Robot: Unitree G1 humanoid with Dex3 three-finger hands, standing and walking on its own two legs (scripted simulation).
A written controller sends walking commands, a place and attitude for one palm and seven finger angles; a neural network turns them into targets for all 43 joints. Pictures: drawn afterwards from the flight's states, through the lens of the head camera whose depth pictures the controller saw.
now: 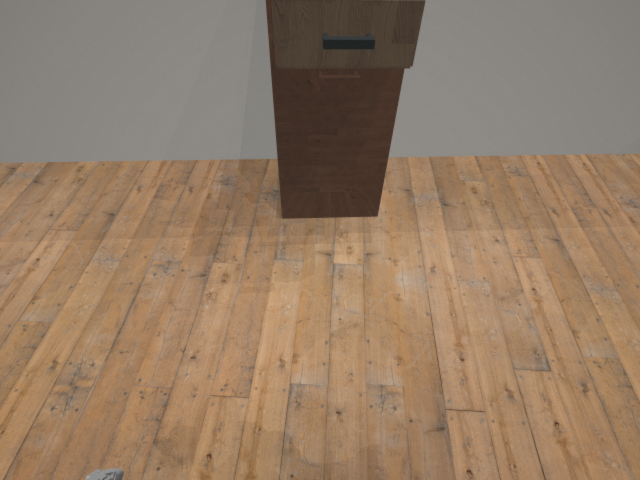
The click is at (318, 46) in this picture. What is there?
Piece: drawer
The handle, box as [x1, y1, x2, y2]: [323, 33, 374, 48]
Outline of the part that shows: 323,33 323,48 373,48 374,46 374,38 370,35 370,33 367,33 366,36 328,36 326,33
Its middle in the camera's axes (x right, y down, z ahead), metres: +0.07 -0.52 +1.01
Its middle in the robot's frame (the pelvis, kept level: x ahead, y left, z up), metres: +1.12 +0.00 +0.08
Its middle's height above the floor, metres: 0.85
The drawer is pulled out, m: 0.17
